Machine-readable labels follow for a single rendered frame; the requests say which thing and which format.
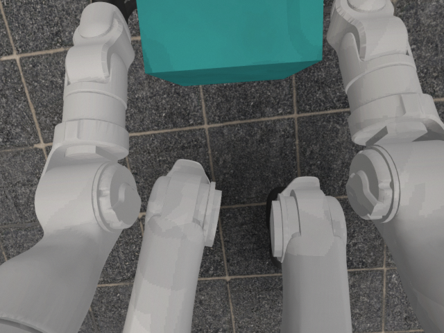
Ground carton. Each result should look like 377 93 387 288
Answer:
136 0 323 86

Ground robot left forearm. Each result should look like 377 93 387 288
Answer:
35 2 135 215

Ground robot left upper arm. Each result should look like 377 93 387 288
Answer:
0 161 142 333

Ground robot thigh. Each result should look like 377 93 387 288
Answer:
123 171 222 333
270 189 352 333

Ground robot right forearm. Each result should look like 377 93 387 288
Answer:
326 0 444 147

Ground left robot thigh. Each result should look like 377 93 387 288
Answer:
123 171 222 333

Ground robot right upper arm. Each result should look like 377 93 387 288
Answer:
345 140 444 333

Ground right robot thigh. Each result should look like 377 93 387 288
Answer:
270 189 352 333

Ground robot left hand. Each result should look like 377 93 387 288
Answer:
92 0 137 24

